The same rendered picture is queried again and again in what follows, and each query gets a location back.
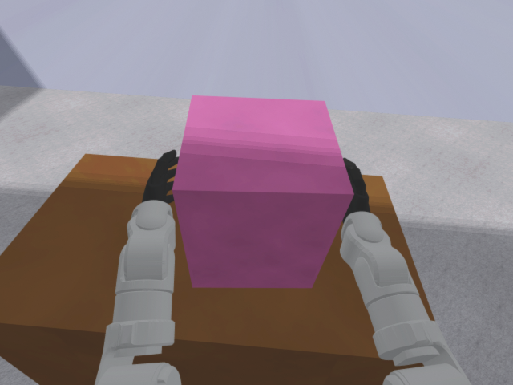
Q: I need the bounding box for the left robot upper arm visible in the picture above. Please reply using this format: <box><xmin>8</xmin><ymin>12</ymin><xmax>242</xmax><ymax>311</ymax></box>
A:
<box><xmin>98</xmin><ymin>363</ymin><xmax>181</xmax><ymax>385</ymax></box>

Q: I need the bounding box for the carton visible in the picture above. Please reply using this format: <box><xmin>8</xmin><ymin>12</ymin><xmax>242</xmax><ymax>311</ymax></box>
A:
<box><xmin>172</xmin><ymin>95</ymin><xmax>354</xmax><ymax>288</ymax></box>

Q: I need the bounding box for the pedestal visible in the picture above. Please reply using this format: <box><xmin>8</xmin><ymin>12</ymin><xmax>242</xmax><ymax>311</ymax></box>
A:
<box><xmin>0</xmin><ymin>154</ymin><xmax>435</xmax><ymax>385</ymax></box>

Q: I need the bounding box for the right robot forearm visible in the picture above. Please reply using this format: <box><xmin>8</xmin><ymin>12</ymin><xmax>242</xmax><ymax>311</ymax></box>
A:
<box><xmin>340</xmin><ymin>211</ymin><xmax>471</xmax><ymax>385</ymax></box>

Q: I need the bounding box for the left robot hand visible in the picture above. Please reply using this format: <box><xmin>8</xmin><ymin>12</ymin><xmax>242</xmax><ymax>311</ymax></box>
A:
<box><xmin>142</xmin><ymin>150</ymin><xmax>179</xmax><ymax>204</ymax></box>

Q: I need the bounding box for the left robot forearm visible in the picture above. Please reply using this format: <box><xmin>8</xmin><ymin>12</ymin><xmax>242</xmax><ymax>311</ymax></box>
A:
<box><xmin>95</xmin><ymin>200</ymin><xmax>176</xmax><ymax>385</ymax></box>

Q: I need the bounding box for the right robot upper arm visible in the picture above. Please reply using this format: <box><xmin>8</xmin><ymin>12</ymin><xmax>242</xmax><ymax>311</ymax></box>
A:
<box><xmin>382</xmin><ymin>363</ymin><xmax>469</xmax><ymax>385</ymax></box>

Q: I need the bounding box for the right robot hand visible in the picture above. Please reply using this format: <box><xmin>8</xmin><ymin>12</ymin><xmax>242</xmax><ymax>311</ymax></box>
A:
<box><xmin>342</xmin><ymin>158</ymin><xmax>370</xmax><ymax>224</ymax></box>

